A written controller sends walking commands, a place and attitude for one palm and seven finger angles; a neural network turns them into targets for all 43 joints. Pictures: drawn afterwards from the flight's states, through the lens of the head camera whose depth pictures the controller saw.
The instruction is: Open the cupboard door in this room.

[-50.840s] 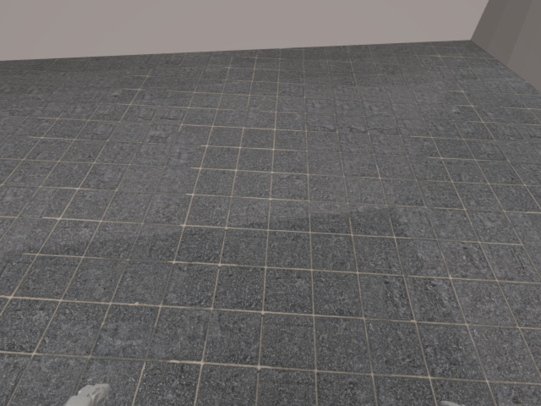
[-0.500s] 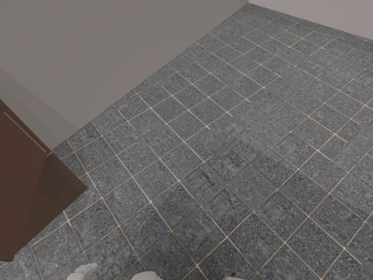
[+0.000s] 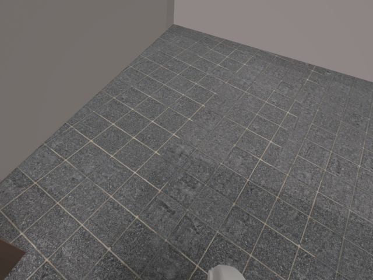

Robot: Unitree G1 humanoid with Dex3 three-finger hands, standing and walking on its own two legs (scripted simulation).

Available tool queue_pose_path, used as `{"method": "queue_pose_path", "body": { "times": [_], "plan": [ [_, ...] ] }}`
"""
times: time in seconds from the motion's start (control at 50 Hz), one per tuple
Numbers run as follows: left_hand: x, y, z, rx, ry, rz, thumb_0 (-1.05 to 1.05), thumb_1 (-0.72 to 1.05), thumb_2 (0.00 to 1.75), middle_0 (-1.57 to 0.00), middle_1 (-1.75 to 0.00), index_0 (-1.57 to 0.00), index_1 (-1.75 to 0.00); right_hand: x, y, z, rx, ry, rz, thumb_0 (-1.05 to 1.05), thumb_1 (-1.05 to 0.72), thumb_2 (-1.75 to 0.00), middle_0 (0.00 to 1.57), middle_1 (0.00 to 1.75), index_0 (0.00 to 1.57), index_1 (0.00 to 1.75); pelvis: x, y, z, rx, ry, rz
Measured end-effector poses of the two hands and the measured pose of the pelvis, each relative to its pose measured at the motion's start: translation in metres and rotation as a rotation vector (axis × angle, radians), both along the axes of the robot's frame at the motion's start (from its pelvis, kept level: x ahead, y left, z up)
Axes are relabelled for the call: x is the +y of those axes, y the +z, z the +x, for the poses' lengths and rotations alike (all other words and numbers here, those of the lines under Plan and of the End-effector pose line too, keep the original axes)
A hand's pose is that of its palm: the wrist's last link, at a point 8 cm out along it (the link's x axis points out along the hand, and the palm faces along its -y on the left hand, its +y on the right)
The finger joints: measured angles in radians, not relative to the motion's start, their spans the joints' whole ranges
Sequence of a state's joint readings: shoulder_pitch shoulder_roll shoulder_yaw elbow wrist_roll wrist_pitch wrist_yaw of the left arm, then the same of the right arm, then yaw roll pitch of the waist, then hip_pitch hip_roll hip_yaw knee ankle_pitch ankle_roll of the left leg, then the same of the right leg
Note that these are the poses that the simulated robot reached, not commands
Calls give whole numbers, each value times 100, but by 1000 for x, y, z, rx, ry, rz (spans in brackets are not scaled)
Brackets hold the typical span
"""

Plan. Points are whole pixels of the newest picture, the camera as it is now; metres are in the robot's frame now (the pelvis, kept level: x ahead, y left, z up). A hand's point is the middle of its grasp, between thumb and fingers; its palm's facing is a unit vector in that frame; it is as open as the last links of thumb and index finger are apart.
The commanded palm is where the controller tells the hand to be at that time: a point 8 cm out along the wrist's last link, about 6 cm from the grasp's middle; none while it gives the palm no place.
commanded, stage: walk to a spot facing it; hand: left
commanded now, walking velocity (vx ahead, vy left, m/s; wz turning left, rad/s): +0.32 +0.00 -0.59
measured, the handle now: out of the picture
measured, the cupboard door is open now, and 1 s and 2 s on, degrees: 44 44 44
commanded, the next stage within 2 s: turn to face it in 0.82 s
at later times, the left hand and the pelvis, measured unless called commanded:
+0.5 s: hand (169, 202) +0.35 +0.06 -0.17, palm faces -0.22 -0.95 -0.24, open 7.2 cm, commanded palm none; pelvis +0.21 -0.11 -0.01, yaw -14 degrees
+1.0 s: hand (192, 181) +0.43 -0.01 -0.19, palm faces -0.19 -0.97 -0.14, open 7.4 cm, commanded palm none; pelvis +0.49 -0.17 -0.02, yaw -17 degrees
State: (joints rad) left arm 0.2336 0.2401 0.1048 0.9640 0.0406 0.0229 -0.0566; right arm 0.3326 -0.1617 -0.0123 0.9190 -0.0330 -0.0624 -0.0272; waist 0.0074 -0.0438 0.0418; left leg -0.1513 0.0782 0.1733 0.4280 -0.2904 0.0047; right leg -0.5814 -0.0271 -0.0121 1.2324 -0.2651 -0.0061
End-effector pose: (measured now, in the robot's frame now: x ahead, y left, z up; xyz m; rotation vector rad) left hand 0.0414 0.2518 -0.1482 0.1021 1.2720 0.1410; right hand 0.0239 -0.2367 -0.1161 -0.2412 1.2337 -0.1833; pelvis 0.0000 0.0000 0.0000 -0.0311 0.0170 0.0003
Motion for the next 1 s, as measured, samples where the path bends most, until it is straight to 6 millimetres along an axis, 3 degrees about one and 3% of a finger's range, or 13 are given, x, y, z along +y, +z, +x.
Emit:
{"method": "queue_pose_path", "body": {
  "times": [0.1, 0.18, 0.26, 0.32, 0.36, 0.4, 0.56, 0.64, 0.76, 0.84, 0.9, 0.94, 1.0],
  "plan": [
    [-11, 5, 84, -55, -101, 5, 0, 91, 90, -20, -30, -19, -30, 13, -7, -45, 168, -138, 42, 1, -91, -90, 20, 30, 20, 30, -3, -1, 35, 5, -75, 10],
    [-41, 4, 156, -83, -203, -5, 0, 91, 90, -19, -30, -19, -30, 24, -13, -71, 294, -243, 90, 1, -91, -90, 20, 30, 20, 30, -12, -7, 67, 7, -124, 26],
    [-85, 0, 234, -132, -304, -13, 0, 91, 90, -19, -30, -19, -30, 29, -21, -81, 410, -331, 148, 1, -91, -90, 20, 30, 20, 30, -31, -18, 105, 9, -162, 35],
    [-116, -6, 284, -204, -340, -5, 0, 91, 90, -20, -30, -19, -30, 19, -34, -70, 476, -374, 192, 1, -91, -90, 21, 30, 20, 30, -55, -33, 138, -1, -184, 51],
    [-130, -7, 301, -228, -334, 7, 0, 91, 90, -20, -30, -19, -30, 4, -42, -46, 468, -396, 205, 1, -91, -90, 21, 30, 20, 30, -70, -35, 155, -13, -210, 61],
    [-138, -4, 306, -196, -324, 21, 0, 91, 90, -20, -30, -19, -30, -19, -45, -5, 397, -401, 194, 1, -91, -90, 21, 30, 20, 30, -81, -29, 170, -25, -217, 61],
    [-141, 22, 312, -40, -286, 113, -2, 95, 90, -20, -30, -20, -30, -109, -34, 199, -6, -319, 131, 1, -91, -90, 20, 30, 20, 30, -117, -2, 240, 6, -269, 79],
    [-147, 25, 309, 38, -250, 123, -2, 94, 90, -20, -30, -20, -30, -135, -30, 279, -105, -287, 127, 0, -91, -90, 20, 30, 20, 30, -130, -1, 281, 4, -286, 78],
    [-170, 15, 297, 200, -185, 92, -1, 92, 90, -20, -30, -19, -30, -155, -31, 379, -155, -240, 132, 1, -91, -90, 20, 30, 20, 30, -146, -8, 347, 0, -304, 76],
    [-186, 6, 297, 334, -153, 58, 0, 91, 90, -20, -30, -20, -30, -160, -35, 440, -168, -212, 129, 1, -91, -90, 20, 30, 20, 30, -155, -17, 395, -3, -298, 72],
    [-195, 0, 314, 408, -140, 34, 0, 91, 90, -20, -30, -20, -30, -162, -40, 473, -164, -213, 112, 1, -91, -90, 20, 30, 20, 30, -162, -24, 438, -10, -290, 46],
    [-200, -6, 339, 428, -153, 19, 0, 91, 90, -20, -30, -20, -30, -164, -43, 481, -157, -241, 96, 0, -91, -90, 20, 30, 20, 30, -166, -28, 462, -8, -303, 39],
    [-209, -10, 402, 362, -189, 16, 0, 91, 90, -20, -30, -20, -30, -165, -41, 472, -74, -280, 87, 0, -91, -90, 20, 30, 20, 30, -172, -21, 491, -13, -294, 42]
  ]
}}
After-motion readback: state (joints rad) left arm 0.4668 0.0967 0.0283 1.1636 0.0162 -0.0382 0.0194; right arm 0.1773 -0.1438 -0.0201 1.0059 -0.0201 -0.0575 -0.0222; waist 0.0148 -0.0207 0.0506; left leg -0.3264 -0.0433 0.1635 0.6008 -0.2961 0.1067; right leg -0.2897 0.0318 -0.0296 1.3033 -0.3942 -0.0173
